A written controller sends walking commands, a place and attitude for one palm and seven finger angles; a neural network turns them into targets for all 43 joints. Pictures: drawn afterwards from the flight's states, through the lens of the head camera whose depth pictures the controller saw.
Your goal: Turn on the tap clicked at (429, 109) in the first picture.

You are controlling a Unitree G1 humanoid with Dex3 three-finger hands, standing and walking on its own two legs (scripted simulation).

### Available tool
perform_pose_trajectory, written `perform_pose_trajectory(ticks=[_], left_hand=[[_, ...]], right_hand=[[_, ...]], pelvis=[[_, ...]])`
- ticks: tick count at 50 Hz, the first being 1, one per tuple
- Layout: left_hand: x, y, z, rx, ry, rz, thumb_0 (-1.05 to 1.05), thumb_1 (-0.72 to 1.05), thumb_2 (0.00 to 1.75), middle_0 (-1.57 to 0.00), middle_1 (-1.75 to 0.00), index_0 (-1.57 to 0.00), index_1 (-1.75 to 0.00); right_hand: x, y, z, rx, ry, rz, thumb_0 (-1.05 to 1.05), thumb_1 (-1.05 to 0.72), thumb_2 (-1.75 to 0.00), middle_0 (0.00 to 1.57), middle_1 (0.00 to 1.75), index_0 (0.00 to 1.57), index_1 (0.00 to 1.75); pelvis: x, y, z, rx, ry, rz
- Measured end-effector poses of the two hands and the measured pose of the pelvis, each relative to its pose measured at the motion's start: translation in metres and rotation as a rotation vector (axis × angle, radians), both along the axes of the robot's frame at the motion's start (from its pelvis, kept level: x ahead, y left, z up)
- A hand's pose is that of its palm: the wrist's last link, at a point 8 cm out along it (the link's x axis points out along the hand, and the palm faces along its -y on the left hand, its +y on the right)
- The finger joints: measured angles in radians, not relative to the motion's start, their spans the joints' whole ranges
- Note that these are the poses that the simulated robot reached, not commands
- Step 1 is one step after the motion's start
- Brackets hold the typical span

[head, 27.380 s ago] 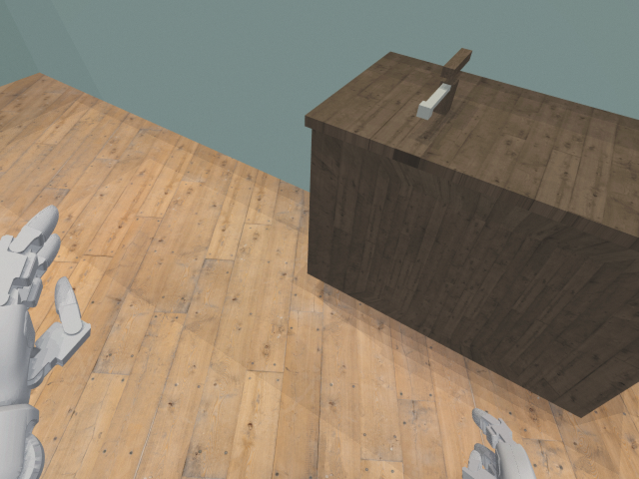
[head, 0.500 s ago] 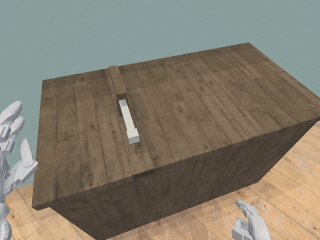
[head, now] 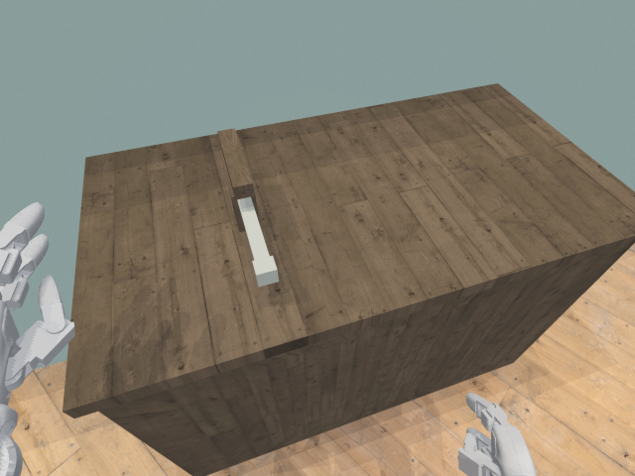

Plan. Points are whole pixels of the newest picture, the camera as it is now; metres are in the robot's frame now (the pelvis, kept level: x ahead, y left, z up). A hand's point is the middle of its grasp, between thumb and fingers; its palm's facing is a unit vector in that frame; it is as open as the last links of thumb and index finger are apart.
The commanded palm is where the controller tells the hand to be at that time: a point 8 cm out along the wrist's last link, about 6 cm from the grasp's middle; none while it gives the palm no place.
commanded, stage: shuffle to correct the standing spot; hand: left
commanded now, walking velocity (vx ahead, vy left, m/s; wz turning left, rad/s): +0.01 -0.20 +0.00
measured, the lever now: (265, 271) +0.36 +0.09 +0.06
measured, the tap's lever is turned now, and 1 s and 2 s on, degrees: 0 0 0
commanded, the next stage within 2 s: come to a stop and stand still in 0.82 s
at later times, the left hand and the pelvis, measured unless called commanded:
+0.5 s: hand (61, 328) +0.21 +0.24 +0.16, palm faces +0.35 -0.85 -0.40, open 7.4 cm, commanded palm +0.16 +0.28 +0.18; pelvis +0.00 +0.00 +0.00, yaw +0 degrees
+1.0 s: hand (47, 315) +0.22 +0.25 +0.18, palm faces +0.36 -0.80 -0.48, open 7.4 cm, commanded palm +0.15 +0.28 +0.18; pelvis -0.01 -0.01 +0.00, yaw +1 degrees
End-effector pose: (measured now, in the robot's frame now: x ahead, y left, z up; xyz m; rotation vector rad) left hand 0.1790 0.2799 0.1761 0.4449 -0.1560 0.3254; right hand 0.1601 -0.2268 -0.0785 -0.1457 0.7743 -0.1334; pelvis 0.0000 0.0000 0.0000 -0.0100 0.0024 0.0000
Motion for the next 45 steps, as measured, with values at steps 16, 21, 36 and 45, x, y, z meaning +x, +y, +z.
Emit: perform_pose_trajectory(ticks=[16,21,36,45], left_hand=[[0.0017,0.0029,0.0036,0.010,-0.012,-0.007,0.01,0.89,0.90,-0.21,-0.30,-0.21,-0.31],[-0.0010,0.0033,0.0016,0.003,-0.002,-0.004,0.01,0.89,0.90,-0.21,-0.30,-0.21,-0.31],[-0.0053,0.0015,0.0040,-0.002,-0.018,0.007,0.01,0.89,0.90,-0.21,-0.30,-0.21,-0.31],[-0.0060,-0.0019,0.0067,0.011,-0.020,0.009,0.01,0.89,0.90,-0.21,-0.30,-0.21,-0.31]], right_hand=[[-0.0005,0.0026,0.0027,-0.001,-0.006,-0.005,0.01,-0.91,-0.90,0.20,0.30,0.20,0.30],[-0.0027,0.0034,0.0018,-0.003,-0.001,-0.003,0.01,-0.91,-0.90,0.20,0.30,0.20,0.30],[-0.0043,0.0032,0.0009,0.000,-0.004,0.003,0.01,-0.91,-0.90,0.20,0.30,0.20,0.30],[-0.0038,0.0006,-0.0006,0.008,-0.006,0.007,0.01,-0.91,-0.90,0.20,0.30,0.20,0.30]], pelvis=[[-0.0011,0.0035,0.0010,0.000,-0.002,-0.003],[-0.0013,0.0041,0.0012,0.001,-0.004,-0.001],[-0.0035,0.0030,0.0012,0.003,-0.005,0.004],[-0.0040,-0.0007,0.0009,0.005,-0.005,0.007]])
